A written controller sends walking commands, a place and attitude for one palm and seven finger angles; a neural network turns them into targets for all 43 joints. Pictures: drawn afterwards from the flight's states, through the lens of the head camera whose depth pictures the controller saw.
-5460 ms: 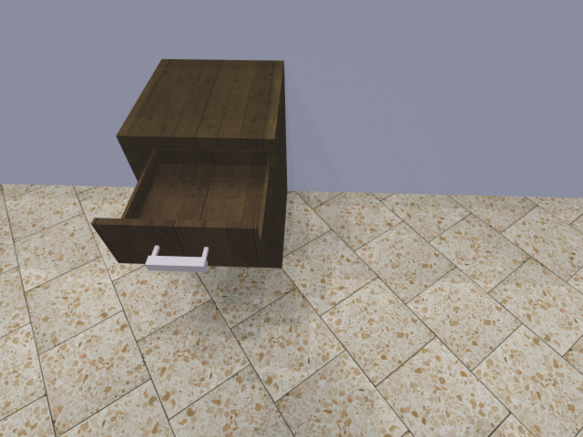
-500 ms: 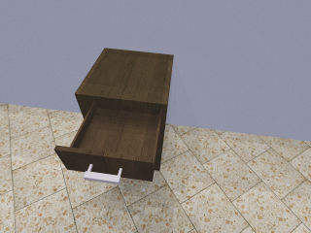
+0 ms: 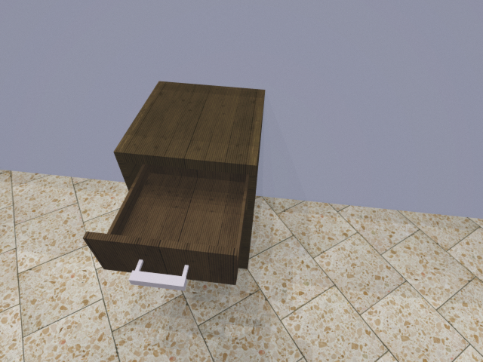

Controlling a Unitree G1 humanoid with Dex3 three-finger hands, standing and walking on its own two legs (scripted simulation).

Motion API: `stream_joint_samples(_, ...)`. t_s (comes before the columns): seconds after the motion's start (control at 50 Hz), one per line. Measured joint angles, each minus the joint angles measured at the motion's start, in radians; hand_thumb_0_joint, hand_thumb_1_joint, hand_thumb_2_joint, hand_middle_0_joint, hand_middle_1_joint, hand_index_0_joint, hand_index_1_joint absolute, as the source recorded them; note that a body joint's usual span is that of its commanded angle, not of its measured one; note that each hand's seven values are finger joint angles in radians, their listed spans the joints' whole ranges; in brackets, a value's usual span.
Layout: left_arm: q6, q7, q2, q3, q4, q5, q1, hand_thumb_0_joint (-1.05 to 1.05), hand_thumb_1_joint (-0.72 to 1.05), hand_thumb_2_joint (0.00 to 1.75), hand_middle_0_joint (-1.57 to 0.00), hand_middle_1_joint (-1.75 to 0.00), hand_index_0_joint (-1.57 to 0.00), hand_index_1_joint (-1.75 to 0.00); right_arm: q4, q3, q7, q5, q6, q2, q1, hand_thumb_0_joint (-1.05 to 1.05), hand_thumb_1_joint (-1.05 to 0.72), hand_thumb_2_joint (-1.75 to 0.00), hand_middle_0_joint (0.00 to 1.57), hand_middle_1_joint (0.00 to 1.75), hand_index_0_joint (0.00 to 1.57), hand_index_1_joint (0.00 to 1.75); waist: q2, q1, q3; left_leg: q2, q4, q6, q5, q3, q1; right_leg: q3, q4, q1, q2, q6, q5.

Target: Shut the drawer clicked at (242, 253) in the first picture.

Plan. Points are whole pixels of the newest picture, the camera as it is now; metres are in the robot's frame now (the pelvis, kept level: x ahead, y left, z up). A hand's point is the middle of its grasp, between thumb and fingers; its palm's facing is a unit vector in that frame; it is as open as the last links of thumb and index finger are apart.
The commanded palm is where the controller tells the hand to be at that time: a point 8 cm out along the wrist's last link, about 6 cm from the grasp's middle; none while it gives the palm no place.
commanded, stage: look again from close up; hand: left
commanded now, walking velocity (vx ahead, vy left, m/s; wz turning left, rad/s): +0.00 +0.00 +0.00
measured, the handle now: (160, 273) +0.38 +0.23 -0.25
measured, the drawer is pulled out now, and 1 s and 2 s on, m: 0.28 0.28 0.28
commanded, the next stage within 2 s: shuffle to correct the standing spot in 0.28 s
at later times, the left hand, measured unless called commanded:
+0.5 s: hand out of the picture -0.03 +0.13 -0.18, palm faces +0.04 -0.99 -0.16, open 7.4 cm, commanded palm none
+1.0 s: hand out of the picture +0.11 +0.20 -0.18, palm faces -0.02 -0.97 -0.24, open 7.3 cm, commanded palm none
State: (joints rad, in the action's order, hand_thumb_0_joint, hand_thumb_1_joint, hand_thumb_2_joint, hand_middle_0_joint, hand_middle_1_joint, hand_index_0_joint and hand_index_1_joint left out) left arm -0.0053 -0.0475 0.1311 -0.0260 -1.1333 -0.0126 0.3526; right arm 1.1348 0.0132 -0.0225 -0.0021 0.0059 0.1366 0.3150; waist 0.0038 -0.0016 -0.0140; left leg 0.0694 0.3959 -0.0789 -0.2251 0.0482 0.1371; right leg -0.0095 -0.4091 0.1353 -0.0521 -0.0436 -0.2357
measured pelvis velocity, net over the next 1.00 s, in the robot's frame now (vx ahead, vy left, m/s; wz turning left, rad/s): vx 0.07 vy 0.02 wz -0.04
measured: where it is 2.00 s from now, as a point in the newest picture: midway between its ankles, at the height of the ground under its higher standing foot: outside the picture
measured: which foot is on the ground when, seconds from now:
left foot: down 0.00-1.00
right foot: down 0.00-0.72, up 0.74-0.98, down 1.00-1.00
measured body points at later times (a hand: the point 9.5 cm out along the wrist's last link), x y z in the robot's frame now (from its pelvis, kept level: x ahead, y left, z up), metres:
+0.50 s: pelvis +0.00 -0.02 +0.00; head -0.01 -0.02 +0.45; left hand -0.03 +0.18 -0.16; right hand -0.02 -0.24 -0.16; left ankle +0.00 +0.07 -0.74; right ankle -0.01 -0.15 -0.74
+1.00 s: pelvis +0.07 +0.02 -0.01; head +0.08 +0.01 +0.44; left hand +0.11 +0.25 -0.16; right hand +0.00 -0.17 -0.17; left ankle +0.01 +0.08 -0.74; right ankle +0.10 -0.09 -0.74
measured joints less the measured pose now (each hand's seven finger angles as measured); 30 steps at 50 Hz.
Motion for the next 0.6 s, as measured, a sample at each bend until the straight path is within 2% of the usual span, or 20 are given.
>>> stream_joint_samples(0.44, -0.009, 0.0, -0.02, 0.003, 0.004, 0.001, 0.008, 0.01, 0.91, 0.9, -0.2, -0.3, -0.2, -0.3, 0.002, -0.002, -0.004, 0.0, 0.001, -0.002, 0.007, 0.0, -0.91, -0.9, 0.2, 0.3, 0.2, 0.3, -0.004, -0.001, 0.009, -0.028, 0.018, 0.027, -0.006, -0.004, 0.013, -0.004, -0.014, 0.013, 0.028, 0.028, -0.004)
stream_joint_samples(0.54, -0.007, 0.005, -0.019, 0.017, 0.015, -0.004, 0.023, 0.01, 0.91, 0.9, -0.2, -0.3, -0.2, -0.3, -0.009, -0.008, 0.002, -0.006, -0.018, 0.01, 0.027, 0.0, -0.91, -0.9, 0.2, 0.3, 0.2, 0.3, -0.016, 0.003, 0.014, -0.036, 0.078, 0.032, -0.04, -0.014, 0.043, -0.015, -0.046, 0.027, 0.034, 0.035, -0.028)
stream_joint_samples(0.6, -0.004, 0.005, -0.015, 0.032, 0.028, -0.004, 0.04, 0.01, 0.91, 0.89, -0.2, -0.3, -0.2, -0.3, -0.015, -0.017, 0.006, -0.012, -0.035, 0.022, 0.045, 0.0, -0.91, -0.9, 0.2, 0.3, 0.2, 0.3, -0.026, 0.008, 0.023, -0.051, 0.163, 0.05, -0.11, -0.016, 0.086, -0.032, -0.056, 0.03, 0.038, 0.038, -0.045)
